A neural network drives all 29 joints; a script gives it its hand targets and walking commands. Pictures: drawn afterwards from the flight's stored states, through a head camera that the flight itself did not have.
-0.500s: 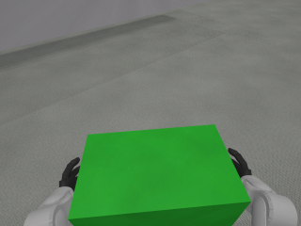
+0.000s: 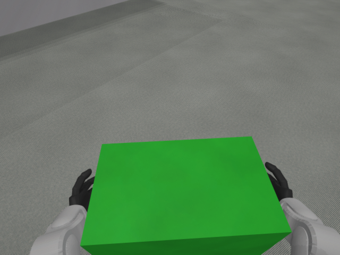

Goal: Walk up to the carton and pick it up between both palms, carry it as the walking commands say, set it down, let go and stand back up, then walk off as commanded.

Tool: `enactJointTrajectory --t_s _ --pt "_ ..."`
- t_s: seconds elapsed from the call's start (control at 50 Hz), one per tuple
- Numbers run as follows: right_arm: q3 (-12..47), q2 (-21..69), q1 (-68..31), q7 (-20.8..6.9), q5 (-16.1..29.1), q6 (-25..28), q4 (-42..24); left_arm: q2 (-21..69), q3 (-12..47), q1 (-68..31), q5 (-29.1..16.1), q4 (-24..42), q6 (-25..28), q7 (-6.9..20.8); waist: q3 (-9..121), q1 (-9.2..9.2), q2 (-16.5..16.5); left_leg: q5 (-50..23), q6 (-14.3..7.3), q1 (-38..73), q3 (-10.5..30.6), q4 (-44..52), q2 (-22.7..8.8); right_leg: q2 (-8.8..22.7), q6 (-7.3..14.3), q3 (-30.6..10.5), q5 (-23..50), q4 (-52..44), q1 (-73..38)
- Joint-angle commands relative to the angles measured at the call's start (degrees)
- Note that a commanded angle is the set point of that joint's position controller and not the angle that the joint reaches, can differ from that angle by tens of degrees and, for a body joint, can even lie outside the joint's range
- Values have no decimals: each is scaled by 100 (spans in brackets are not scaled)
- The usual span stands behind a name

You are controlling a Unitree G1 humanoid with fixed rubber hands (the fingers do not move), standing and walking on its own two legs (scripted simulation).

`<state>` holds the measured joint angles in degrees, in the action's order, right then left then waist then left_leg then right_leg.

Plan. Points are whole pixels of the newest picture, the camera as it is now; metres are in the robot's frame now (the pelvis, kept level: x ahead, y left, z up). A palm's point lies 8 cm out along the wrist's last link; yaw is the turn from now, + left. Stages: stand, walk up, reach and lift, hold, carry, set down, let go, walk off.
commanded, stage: carry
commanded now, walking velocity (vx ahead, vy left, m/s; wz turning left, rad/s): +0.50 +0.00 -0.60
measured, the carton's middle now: (180, 210) +0.22 +0.01 +0.03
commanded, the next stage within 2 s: none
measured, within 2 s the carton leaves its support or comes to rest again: neither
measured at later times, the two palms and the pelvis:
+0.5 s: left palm (175, 100) +0.59 +0.02 +0.03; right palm (302, 124) +0.48 -0.35 +0.05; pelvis +0.33 -0.09 -0.02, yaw -18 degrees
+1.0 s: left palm (243, 46) +0.93 -0.27 +0.07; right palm out of the picture +0.65 -0.54 +0.07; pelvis +0.64 -0.25 -0.01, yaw -37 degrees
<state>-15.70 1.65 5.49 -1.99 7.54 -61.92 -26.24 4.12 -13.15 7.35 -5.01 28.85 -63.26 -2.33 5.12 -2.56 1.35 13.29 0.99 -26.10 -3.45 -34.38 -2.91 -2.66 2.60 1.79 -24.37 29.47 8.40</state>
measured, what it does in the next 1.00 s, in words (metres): walks ahead, turning right: right foot, then left foot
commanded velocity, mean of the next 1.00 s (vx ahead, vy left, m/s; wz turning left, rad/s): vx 0.50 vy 0.00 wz -0.60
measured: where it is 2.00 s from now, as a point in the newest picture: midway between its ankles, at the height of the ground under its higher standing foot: (266, 146)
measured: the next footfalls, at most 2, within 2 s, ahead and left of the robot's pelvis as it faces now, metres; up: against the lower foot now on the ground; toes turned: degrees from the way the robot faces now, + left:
right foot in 0.36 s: +0.37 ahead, -0.18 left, +0.00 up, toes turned -22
left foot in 0.64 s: +0.57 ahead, -0.04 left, +0.00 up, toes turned -19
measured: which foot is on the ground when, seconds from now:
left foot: down 0.00-0.40, up 0.42-0.62, down 0.64-1.00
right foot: down 0.00-0.02, up 0.04-0.34, down 0.36-0.66, up 0.68-0.96, down 0.98-1.00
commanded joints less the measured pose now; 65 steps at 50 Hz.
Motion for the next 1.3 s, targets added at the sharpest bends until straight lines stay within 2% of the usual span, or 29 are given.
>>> enactJointTrajectory --t_s 0.0,0.04,0.16,0.24,0.3,0.32,0.34,0.36,0.38,0.42,0.54,0.58,0.62,0.64,0.72,0.84,0.9,0.92,0.94,0.96,0.98,1.0,1.04,1.16,1.18,1.2,1.22,1.26,1.28 --pt "4772 3982 -1976 -113 523 114 -986 3770 5308 -3410 -1265 1686 57 712 1447 534 -1909 502 -1197 4380 3116 2099 -2292 659 -170 -320 -708 3090 3734" --pt "4700 4053 -1852 -12 449 130 -879 3827 5317 -3622 -1511 1605 94 745 1509 592 -1070 -2184 -1300 4527 2798 1565 -2285 777 -255 -267 -576 3267 4007" --pt "5359 3932 -2913 -161 854 -31 -1691 3758 4637 -2669 -959 867 50 730 758 405 -798 -2096 -772 3476 847 2000 -2112 1041 -212 158 411 1951 3372" --pt "5603 3931 -3215 -268 1162 -118 -1911 3724 4306 -2307 -633 759 78 545 566 284 -729 -3072 -269 2753 -350 1686 -1583 580 -83 714 1371 1128 2243" --pt "5553 3826 -3082 -317 1237 -197 -2005 3705 4267 -2262 -618 997 44 443 1356 81 -460 -4710 61 1941 -1019 -528 -954 -174 220 1062 1904 559 78" --pt "5407 3595 -2828 -315 1141 -259 -1757 3459 4114 -1878 -479 812 -6 394 1574 -127 -113 -4169 266 858 -1036 -2040 -647 184 703 192 2097 397 -1125" --pt "5419 3591 -2877 -334 1107 -289 -1752 3415 4070 -1984 -445 748 1 384 1617 -98 1377 -627 419 -595 -838 -3730 69 1511 1365 -2305 2218 -549 -1901" --pt "5537 3696 -3021 -310 1110 -267 -1719 3374 4151 -2324 -495 951 38 378 1628 -17 1744 1932 289 -1650 -242 -4632 564 2086 1921 -3807 4108 -745 -2595" --pt "5533 3777 -3028 -321 1135 -232 -1796 3547 4138 -2216 -533 800 36 428 1524 32 1363 2096 170 -1938 340 -5040 268 2202 2008 -3924 4337 -754 -2178" --pt "5142 4178 -2402 -371 925 -107 -1360 4000 4709 -2937 -930 1344 73 486 1618 120 -126 1835 107 -1820 730 -4308 -201 2301 1505 -3170 3893 -733 -1911" --pt "4834 4322 -2029 -374 474 233 -1071 4321 5453 -3312 -1443 1747 310 719 1306 212 763 588 159 1055 -155 141 43 1481 731 -1291 2465 -1063 580" --pt "4872 4137 -1672 -296 428 287 -1184 4153 5417 -2839 -1427 1634 313 757 1562 379 405 -403 -12 2841 -137 994 52 991 274 -767 2048 -302 1476" --pt "4816 3956 -1599 -223 448 299 -1260 4088 5501 -2962 -1399 1815 225 792 1828 484 -1832 483 -582 4540 2506 2388 -2252 188 -138 251 -380 2170 3268" --pt "4829 3927 -1637 -152 424 290 -1198 3846 5512 -3224 -1374 1941 210 784 1795 484 -1756 696 -959 4393 2943 2336 -2362 522 -108 -304 -571 2883 3367" --pt "4847 3654 -2099 -53 411 212 -1419 3612 5308 -3246 -1338 1514 137 834 1263 486 -913 -1479 -1156 4023 1799 1955 -2172 901 -293 -293 -469 2287 3682" --pt "5434 3798 -2820 -169 942 -132 -1836 3597 4611 -2548 -804 963 -22 619 716 448 -736 -2828 -594 3524 256 1767 -1863 553 -171 652 609 1342 2871" --pt "5500 3679 -2699 -203 1031 -259 -1784 3526 4304 -2010 -572 715 -86 491 1089 229 -694 -4836 -33 2514 -911 340 -1326 -44 6 1112 1366 276 593" --pt "5469 3590 -2759 -244 1065 -285 -1767 3508 4267 -1918 -516 745 -105 449 1281 98 -562 -5071 171 1777 -1034 -696 -901 -263 265 931 1623 152 -453" --pt "5473 3621 -2871 -265 1106 -313 -1739 3525 4167 -1857 -494 688 -80 402 1719 -134 401 -3527 434 278 -975 -2343 -612 441 797 -491 2322 -79 -2037" --pt "5534 3758 -2983 -339 1216 -295 -1831 3515 4228 -2191 -487 956 -12 353 1853 -22 1462 1168 486 -1481 -669 -3843 275 1925 1666 -2854 4352 -462 -3112" --pt "5700 3874 -3234 -409 1389 -279 -1861 3615 4205 -2242 -463 895 -7 361 1633 -29 1181 2468 286 -2284 -34 -4557 430 2304 2117 -3837 5955 -391 -3001" --pt "5719 4080 -3422 -500 1527 -185 -2038 3859 4302 -2409 -543 1059 49 380 1417 -39 730 2715 159 -2541 498 -4893 139 2350 2134 -3778 5503 -445 -2591" --pt "5265 4245 -2866 -516 1172 -106 -1484 4054 4699 -2951 -706 1248 47 362 952 28 -81 2520 193 -2779 669 -3848 -403 2247 1507 -2818 4688 -744 -2573" --pt "5178 4364 -2369 -364 684 335 -1503 4233 5452 -3131 -1278 1657 339 652 1059 321 940 -419 244 1479 -414 963 163 1184 445 -721 3809 -578 270" --pt "5068 4306 -1878 -303 589 353 -1435 4258 5586 -3065 -1427 1844 364 696 1658 429 258 -815 149 2721 -360 1099 186 754 272 -312 3744 392 713" --pt "4976 4133 -1870 -261 599 417 -1621 4246 5622 -3057 -1400 1916 320 735 2020 554 -1331 -1576 -169 4154 1146 1382 -1129 226 -55 303 2453 2022 2028" --pt "4860 4058 -1646 -189 507 410 -1399 4104 5734 -3058 -1412 2005 308 753 2223 453 -2318 -2335 -833 5056 2920 1724 -2314 -68 -167 126 -583 3316 3129" --pt "4842 3848 -1680 -49 396 396 -1369 3823 5663 -3158 -1521 1872 229 808 1901 561 -1449 -3932 -1174 4826 2784 1158 -2370 423 -134 -373 -957 3969 3545" --pt "4668 3529 -1326 54 200 340 -1164 3782 5484 -2873 -1499 1479 171 837 1229 625 -972 -5378 -872 5271 2523 1010 -2298 331 -138 -88 -1150 4052 4482"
